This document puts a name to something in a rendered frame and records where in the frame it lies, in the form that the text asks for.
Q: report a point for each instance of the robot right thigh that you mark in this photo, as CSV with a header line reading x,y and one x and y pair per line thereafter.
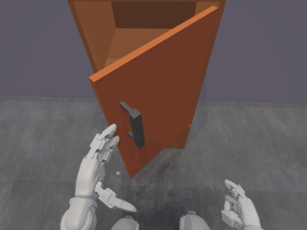
x,y
192,222

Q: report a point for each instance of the handle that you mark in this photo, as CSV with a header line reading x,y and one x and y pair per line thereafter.
x,y
136,124

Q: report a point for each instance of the robot left thigh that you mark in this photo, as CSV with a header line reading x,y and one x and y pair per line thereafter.
x,y
126,224

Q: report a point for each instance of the robot left forearm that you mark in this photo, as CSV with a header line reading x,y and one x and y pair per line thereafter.
x,y
80,215

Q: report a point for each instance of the cupboard door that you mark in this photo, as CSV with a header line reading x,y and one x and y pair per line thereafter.
x,y
160,80

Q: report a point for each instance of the robot right hand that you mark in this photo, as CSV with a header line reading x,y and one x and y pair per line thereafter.
x,y
244,213

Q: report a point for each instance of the robot thigh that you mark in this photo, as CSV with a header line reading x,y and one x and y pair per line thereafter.
x,y
126,224
192,222

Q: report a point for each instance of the robot left hand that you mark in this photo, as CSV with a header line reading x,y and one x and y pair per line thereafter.
x,y
92,168

